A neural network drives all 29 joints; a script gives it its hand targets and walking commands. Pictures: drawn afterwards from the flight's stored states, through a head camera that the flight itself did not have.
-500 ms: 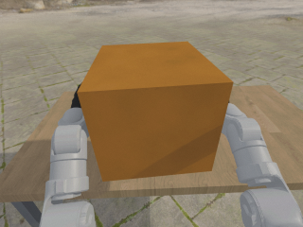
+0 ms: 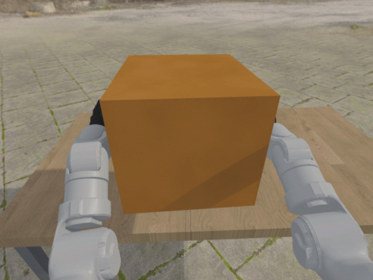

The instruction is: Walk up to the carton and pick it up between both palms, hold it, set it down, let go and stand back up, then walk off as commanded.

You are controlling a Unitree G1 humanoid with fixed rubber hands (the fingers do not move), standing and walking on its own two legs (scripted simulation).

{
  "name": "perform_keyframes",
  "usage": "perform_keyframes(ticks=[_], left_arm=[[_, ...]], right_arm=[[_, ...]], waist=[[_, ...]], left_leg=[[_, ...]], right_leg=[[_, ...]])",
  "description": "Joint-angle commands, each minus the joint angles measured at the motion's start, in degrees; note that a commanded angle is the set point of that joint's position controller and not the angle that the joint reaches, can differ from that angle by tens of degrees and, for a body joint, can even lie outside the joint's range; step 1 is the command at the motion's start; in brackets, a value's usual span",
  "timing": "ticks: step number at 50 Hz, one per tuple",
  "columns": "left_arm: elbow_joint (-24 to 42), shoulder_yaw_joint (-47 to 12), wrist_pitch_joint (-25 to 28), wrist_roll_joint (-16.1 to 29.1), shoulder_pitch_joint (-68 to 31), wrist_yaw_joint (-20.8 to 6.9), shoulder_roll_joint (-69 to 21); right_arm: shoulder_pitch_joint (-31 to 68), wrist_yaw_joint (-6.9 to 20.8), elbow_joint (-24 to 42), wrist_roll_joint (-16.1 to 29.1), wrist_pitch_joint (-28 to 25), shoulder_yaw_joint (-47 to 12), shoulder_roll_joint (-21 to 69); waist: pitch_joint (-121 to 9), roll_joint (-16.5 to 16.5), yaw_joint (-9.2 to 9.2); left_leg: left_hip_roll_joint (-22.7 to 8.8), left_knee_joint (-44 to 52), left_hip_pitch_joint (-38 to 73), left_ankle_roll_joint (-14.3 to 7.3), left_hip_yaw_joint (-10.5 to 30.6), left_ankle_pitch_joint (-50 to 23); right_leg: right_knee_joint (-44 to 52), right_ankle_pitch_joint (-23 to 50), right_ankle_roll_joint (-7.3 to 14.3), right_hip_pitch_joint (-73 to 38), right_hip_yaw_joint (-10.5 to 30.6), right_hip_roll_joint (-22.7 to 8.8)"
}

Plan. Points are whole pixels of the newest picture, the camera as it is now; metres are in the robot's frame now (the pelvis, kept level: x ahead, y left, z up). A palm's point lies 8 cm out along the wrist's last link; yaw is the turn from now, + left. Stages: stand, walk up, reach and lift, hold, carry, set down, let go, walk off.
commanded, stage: hold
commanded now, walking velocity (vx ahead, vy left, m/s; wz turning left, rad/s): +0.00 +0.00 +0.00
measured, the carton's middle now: (184, 121) +0.42 +0.01 +0.22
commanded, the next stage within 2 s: none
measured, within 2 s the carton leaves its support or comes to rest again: neither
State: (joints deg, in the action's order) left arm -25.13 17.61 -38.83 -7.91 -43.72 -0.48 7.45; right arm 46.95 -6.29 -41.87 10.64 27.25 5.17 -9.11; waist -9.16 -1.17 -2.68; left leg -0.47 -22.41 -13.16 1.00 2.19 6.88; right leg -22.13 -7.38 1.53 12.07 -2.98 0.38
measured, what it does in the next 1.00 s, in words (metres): stands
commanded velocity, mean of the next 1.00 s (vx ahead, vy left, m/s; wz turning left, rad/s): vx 0.00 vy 0.00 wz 0.00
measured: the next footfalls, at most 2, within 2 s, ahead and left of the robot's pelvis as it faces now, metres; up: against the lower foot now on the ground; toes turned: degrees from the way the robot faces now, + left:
none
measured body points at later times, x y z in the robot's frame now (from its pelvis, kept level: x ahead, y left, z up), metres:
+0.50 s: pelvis +0.02 +0.00 +0.00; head -0.05 +0.01 +0.45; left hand +0.38 +0.18 +0.22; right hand +0.39 -0.18 +0.21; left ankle +0.06 +0.13 -0.74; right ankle +0.05 -0.11 -0.74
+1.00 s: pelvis -0.01 +0.00 +0.00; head -0.09 +0.02 +0.44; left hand +0.38 +0.19 +0.24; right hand +0.38 -0.17 +0.22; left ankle +0.06 +0.13 -0.74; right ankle +0.05 -0.11 -0.74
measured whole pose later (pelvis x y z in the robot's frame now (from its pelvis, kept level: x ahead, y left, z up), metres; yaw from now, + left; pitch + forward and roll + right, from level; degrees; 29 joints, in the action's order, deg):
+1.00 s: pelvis -0.01 +0.00 +0.00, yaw +0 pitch -3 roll -1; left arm -24.6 19.0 -40.1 -8.5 -43.7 -1.1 6.9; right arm 47.4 -6.3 -41.6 10.8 28.8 4.9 -9.3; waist -9.4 -0.9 -2.7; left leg -0.5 -22.2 -13.2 0.7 2.2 6.2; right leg -22.1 -8.3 1.5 12.1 -3.0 0.4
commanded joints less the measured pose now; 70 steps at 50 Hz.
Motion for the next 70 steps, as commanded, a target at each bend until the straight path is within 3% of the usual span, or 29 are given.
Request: perform_keyframes(ticks=[1, 5, 12, 16, 23, 33, 36, 44, 50, 53, 56, 59, 67, 70], left_arm=[[11.4, -26.4, 4.2, 12.1, -43.5, -7.1, -37.0], [14.7, -26.7, 3.6, 12.6, -40.6, -6.8, -37.2], [28.0, -29.1, 1.8, 13.0, -32.5, -6.6, -36.5], [32.5, -27.8, -0.3, 11.0, -27.8, -7.4, -33.9], [32.2, -27.8, -2.0, 10.6, -31.8, -8.3, -33.1], [14.4, -22.6, -1.1, 8.3, -38.7, -8.6, -32.4], [8.6, -20.0, -0.8, 6.7, -39.0, -9.6, -30.7], [2.1, -20.1, 2.7, 7.7, -46.0, -11.0, -30.9], [5.4, -24.8, 4.5, 10.6, -46.5, -8.3, -35.5], [9.3, -26.6, 4.6, 12.1, -44.9, -7.7, -36.5], [11.2, -26.3, 4.1, 11.9, -43.5, -7.3, -36.7], [13.2, -26.4, 3.8, 12.4, -41.5, -7.2, -36.6], [27.4, -28.9, 1.9, 13.0, -33.0, -6.9, -36.2], [31.4, -28.0, 0.4, 11.6, -29.3, -7.3, -34.3]], right_arm=[[50.9, 8.3, 23.0, 8.1, -4.1, -16.5, 34.8], [49.6, 7.3, 26.5, 10.1, -3.6, -19.0, 35.6], [43.7, 4.4, 40.4, 15.9, -1.6, -25.5, 34.3], [38.5, 3.6, 42.8, 16.1, 1.0, -25.9, 31.9], [39.3, 4.8, 40.2, 14.1, 3.2, -22.6, 30.2], [46.3, 9.0, 24.8, 6.6, 2.1, -15.5, 30.4], [46.0, 9.5, 19.9, 4.3, 1.6, -12.3, 29.1], [48.4, 9.7, 15.2, 3.6, -1.6, -9.7, 30.0], [52.3, 9.5, 18.2, 5.0, -3.9, -13.1, 33.9], [51.9, 8.7, 21.8, 6.9, -4.2, -15.7, 35.2], [50.3, 8.3, 22.3, 7.8, -3.9, -16.4, 34.9], [49.8, 7.6, 25.1, 9.1, -3.6, -18.1, 35.6], [43.9, 4.4, 40.1, 15.6, -1.5, -25.2, 34.6], [40.0, 3.6, 42.7, 16.2, 0.3, -26.1, 33.0]], waist=[[-21.6, 4.5, -2.63], [-23.0, 2.7, -1.83], [-30.2, 3.2, -1.60], [-26.9, 3.0, -1.53], [-22.1, 4.1, -1.91], [-16.2, 2.4, -1.41], [-14.7, 1.7, -1.58], [-15.2, 0.0, -3.27], [-18.9, 4.4, -2.79], [-21.1, 3.6, -2.86], [-21.0, 4.1, -2.70], [-22.3, 2.4, -2.14], [-30.1, 3.0, -1.65], [-28.2, 2.7, -1.43]], left_leg=[[2.3, 7.1, 2.2, -0.9, -1.1, 5.3], [3.0, 5.5, 4.5, -0.8, -1.4, -1.4], [4.3, 1.5, 9.9, 1.0, -0.7, -18.9], [4.6, 1.8, 9.7, 1.3, -0.7, -19.7], [3.6, 4.4, 7.9, 1.0, -0.6, -9.7], [2.6, 8.6, 0.3, -1.5, -1.8, 8.8], [2.5, 9.2, -1.3, -2.1, -1.7, 11.5], [3.7, 5.0, 3.6, -1.7, -0.1, 12.4], [1.3, 9.1, -0.5, -1.5, -0.4, 12.7], [1.9, 7.5, 1.7, -1.2, -1.1, 7.2], [2.3, 7.1, 2.2, -1.0, -1.2, 5.4], [3.0, 5.8, 4.0, -1.0, -1.5, 0.6], [4.3, 1.7, 9.7, 0.8, -0.8, -18.1], [4.6, 1.6, 9.6, 1.1, -0.7, -20.0]], right_leg=[[7.2, -1.8, -1.5, -11.5, 3.2, 2.2], [7.1, 4.7, -2.3, -13.3, 3.6, 2.4], [4.0, 28.4, -4.1, -21.9, 4.0, 3.1], [3.5, 31.2, -4.6, -23.2, 4.1, 3.1], [5.4, 15.4, -3.5, -17.6, 3.5, 3.0], [8.3, -10.7, -1.2, -9.9, 3.4, 1.4], [9.0, -15.5, -0.7, -8.8, 3.8, 0.8], [11.1, -21.5, 1.6, 1.5, 5.0, -2.1], [7.4, -9.5, -1.0, -7.8, 2.4, 2.0], [7.4, -3.7, -1.4, -9.7, 2.8, 2.1], [7.5, -2.4, -1.5, -11.1, 3.2, 2.1], [7.6, 1.8, -2.0, -12.4, 3.5, 2.1], [4.0, 28.0, -4.1, -21.7, 4.0, 3.1], [3.4, 31.9, -4.6, -23.5, 4.1, 3.1]])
